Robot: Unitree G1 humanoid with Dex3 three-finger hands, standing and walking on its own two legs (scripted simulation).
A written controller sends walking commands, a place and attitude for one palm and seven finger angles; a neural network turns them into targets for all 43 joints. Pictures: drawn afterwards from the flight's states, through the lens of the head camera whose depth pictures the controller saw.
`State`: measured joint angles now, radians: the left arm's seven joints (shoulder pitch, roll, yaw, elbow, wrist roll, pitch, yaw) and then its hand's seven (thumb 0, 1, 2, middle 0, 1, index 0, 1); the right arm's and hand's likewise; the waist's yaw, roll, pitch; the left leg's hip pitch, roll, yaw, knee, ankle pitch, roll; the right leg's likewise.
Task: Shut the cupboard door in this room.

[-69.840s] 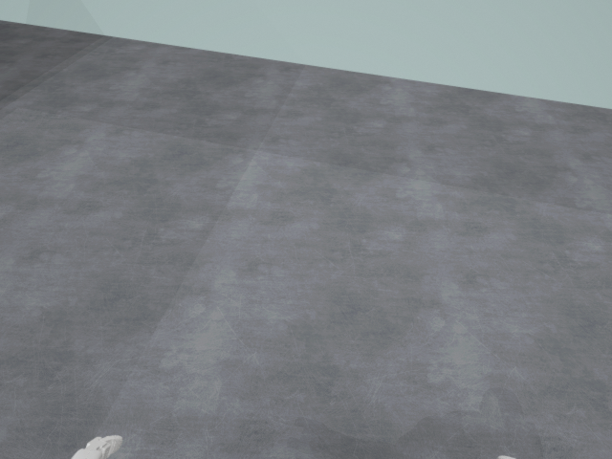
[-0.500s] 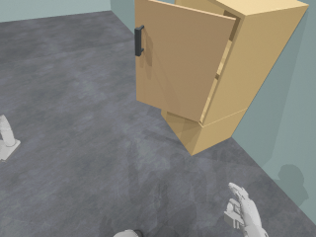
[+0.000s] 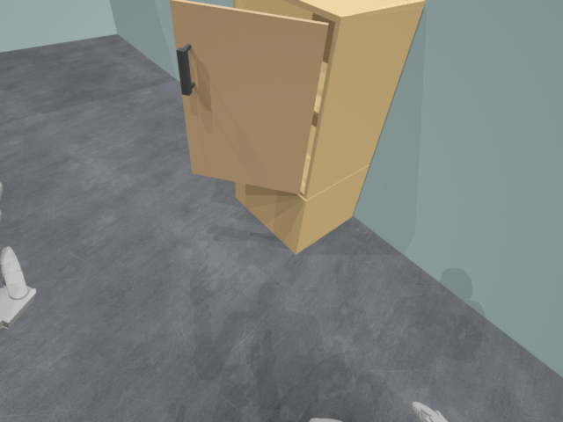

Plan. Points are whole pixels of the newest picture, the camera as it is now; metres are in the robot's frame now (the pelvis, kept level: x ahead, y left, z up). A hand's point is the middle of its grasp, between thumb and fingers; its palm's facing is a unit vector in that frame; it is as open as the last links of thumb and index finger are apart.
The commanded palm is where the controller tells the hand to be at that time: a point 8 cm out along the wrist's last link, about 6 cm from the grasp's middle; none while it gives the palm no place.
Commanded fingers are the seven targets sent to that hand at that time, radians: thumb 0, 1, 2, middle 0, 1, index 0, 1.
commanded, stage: stop stepping back and stand still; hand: left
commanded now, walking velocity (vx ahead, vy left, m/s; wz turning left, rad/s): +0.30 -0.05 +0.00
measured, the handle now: (187, 69) +1.04 +0.24 +0.03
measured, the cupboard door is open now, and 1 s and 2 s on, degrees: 38 38 38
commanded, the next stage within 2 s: let the arm hang, fingers relaxed in 0.90 s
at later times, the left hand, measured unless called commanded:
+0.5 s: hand (40, 292) +0.22 +0.25 +0.16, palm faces +0.46 -0.81 -0.37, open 7.4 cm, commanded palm +0.16 +0.30 +0.18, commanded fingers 0.00 0.90 0.90 -0.20 -0.30 -0.20 -0.30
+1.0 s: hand (21, 274) +0.24 +0.27 +0.16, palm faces +0.40 -0.80 -0.45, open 7.4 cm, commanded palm none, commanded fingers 0.00 0.90 0.90 -0.20 -0.30 -0.20 -0.30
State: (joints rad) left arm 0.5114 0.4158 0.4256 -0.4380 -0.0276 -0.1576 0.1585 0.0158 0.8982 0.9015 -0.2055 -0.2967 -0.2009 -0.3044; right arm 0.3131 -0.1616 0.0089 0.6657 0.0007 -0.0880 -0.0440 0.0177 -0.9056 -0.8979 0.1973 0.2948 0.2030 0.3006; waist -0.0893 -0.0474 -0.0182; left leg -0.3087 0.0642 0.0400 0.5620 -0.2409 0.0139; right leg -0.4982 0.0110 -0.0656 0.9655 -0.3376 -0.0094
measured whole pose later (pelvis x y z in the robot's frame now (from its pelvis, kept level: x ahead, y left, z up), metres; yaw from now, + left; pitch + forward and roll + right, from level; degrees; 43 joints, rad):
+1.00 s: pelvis +0.04 +0.01 +0.00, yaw +0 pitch +0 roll -1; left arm 0.59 0.44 0.41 -0.53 -0.06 -0.15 0.16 0.02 0.89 0.90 -0.22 -0.30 -0.21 -0.31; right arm 0.23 -0.19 0.02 0.60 0.02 -0.03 -0.07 0.02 -0.91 -0.90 0.20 0.30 0.20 0.30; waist -0.03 -0.03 -0.02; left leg -0.30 0.06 0.12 0.55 -0.26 0.01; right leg -0.16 -0.01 -0.09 0.49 -0.34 0.00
